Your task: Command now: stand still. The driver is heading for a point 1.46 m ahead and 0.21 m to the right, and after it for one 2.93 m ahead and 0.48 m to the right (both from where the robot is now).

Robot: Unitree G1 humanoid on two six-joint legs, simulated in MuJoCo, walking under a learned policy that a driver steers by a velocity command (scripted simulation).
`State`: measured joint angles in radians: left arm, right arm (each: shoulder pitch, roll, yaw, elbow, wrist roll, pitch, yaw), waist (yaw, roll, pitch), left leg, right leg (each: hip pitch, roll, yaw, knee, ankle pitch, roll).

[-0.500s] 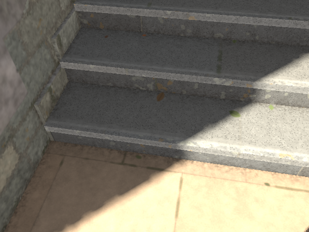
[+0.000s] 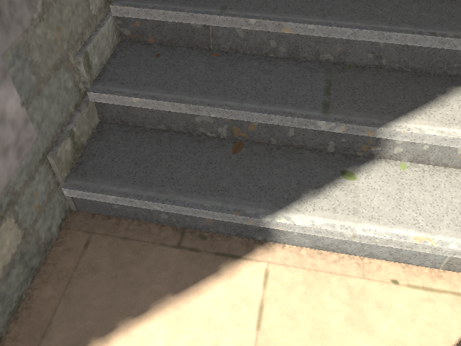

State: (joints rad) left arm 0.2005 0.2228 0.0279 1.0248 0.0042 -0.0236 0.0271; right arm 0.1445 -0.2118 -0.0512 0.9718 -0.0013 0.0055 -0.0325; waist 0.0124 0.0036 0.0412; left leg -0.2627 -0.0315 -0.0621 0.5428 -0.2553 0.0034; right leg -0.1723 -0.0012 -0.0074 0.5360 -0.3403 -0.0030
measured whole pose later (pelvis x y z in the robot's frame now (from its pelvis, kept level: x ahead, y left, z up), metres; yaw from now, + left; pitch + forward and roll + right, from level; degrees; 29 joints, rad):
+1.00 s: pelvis +0.00 -0.02 +0.00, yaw +0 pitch -1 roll +0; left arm 0.31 0.18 0.00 1.08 0.00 -0.03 0.03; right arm 0.20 -0.19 -0.02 1.13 0.00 0.01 -0.05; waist 0.00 0.00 0.04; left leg -0.25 0.00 -0.07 0.49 -0.22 -0.02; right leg -0.16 0.02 -0.02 0.49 -0.31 -0.03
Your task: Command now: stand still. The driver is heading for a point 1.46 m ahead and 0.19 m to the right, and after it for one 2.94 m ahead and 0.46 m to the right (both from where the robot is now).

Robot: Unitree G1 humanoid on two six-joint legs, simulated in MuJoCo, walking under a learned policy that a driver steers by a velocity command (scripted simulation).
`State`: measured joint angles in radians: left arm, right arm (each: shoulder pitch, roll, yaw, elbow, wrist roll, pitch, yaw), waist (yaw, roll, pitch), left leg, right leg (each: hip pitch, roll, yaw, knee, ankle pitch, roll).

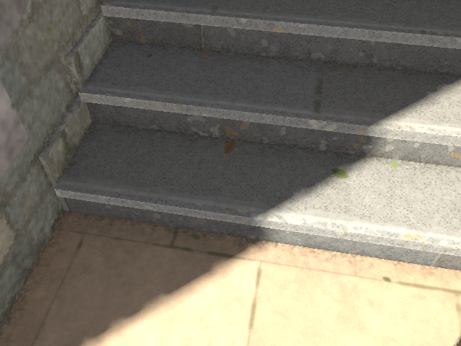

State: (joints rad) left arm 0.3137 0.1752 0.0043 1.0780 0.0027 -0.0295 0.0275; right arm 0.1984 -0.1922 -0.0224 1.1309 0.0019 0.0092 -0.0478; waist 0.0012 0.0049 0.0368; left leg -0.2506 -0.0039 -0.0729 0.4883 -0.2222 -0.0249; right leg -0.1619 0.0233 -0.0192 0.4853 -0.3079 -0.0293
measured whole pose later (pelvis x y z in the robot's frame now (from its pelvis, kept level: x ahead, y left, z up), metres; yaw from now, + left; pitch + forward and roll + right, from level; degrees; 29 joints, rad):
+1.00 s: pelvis +0.37 +0.01 -0.01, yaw +0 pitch +1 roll +0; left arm 0.09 0.25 0.05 0.86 0.00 -0.11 -0.03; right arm 0.37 -0.25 -0.02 1.01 0.03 -0.11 0.00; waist -0.01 0.01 0.05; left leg -0.27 0.01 -0.06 1.20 -0.42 0.04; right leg -0.44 0.03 -0.07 0.55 -0.14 -0.07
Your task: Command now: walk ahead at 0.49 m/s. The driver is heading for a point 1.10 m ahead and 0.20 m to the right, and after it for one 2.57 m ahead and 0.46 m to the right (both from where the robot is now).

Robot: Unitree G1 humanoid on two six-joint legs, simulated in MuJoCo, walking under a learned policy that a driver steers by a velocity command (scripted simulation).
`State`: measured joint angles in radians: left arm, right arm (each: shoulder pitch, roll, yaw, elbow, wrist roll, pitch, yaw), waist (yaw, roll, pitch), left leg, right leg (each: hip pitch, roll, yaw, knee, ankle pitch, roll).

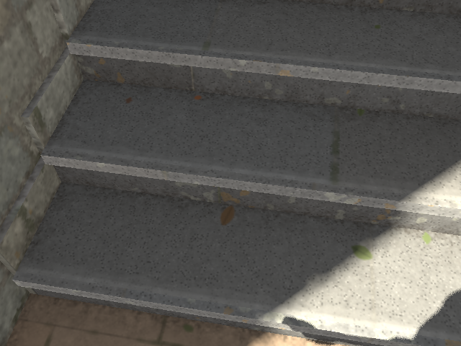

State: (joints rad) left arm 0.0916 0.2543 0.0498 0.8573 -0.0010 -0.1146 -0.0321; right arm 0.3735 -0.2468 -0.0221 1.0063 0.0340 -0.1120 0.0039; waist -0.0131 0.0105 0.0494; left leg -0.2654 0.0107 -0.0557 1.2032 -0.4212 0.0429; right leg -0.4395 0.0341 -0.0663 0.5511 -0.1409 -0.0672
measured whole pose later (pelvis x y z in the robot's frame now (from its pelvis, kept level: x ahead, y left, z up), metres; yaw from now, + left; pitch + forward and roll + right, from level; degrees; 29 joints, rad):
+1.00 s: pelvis +0.47 -0.11 +0.07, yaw -21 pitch +3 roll -1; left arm 0.05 0.18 0.01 0.70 0.03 0.00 -0.02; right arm 0.34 -0.21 -0.05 0.86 -0.01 -0.08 0.05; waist -0.04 0.00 0.01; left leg -0.38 0.10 -0.05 1.38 -0.11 0.01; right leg -0.78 0.07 -0.15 1.16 -0.45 -0.15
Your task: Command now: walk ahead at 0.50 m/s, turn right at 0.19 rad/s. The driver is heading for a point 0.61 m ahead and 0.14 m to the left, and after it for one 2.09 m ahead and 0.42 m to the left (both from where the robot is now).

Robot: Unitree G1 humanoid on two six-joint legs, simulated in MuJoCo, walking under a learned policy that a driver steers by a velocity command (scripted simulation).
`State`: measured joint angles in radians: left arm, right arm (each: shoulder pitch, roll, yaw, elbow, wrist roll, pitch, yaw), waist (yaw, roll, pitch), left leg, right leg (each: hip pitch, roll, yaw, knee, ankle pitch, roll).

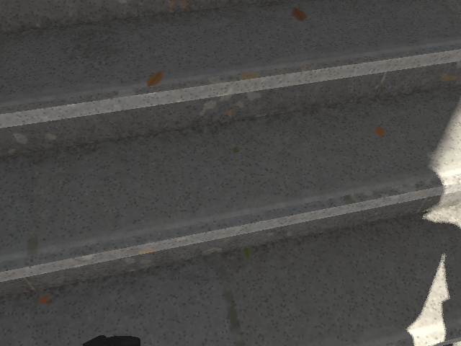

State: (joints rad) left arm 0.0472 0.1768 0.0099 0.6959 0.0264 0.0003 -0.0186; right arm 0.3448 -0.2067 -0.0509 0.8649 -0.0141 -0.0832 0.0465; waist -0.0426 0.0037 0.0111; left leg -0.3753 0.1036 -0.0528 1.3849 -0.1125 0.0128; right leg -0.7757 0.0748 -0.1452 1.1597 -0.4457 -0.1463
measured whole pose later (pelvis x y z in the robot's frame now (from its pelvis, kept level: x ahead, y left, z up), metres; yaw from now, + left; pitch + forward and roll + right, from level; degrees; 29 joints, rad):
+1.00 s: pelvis +0.58 -0.04 +0.32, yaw +25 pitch +6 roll -2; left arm 0.07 0.16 -0.04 0.84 0.05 -0.09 -0.03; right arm 0.31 -0.26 -0.04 0.99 -0.03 -0.11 0.10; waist 0.01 0.06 -0.14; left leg -0.69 -0.10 -0.21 1.60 0.00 0.16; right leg -0.76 -0.04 -0.12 1.13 -0.47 -0.05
